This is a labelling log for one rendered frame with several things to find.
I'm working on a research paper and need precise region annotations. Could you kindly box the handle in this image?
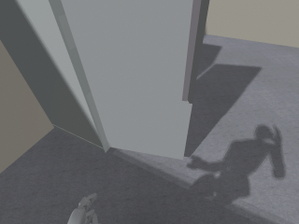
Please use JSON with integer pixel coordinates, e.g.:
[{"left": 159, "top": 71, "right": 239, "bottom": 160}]
[{"left": 182, "top": 0, "right": 202, "bottom": 102}]

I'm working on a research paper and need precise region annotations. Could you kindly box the fridge door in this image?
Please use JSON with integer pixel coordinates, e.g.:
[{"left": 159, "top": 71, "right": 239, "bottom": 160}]
[{"left": 61, "top": 0, "right": 210, "bottom": 160}]

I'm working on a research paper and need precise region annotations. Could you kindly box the robot left hand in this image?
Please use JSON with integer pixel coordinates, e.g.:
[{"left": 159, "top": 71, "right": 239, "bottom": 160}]
[{"left": 67, "top": 193, "right": 100, "bottom": 224}]

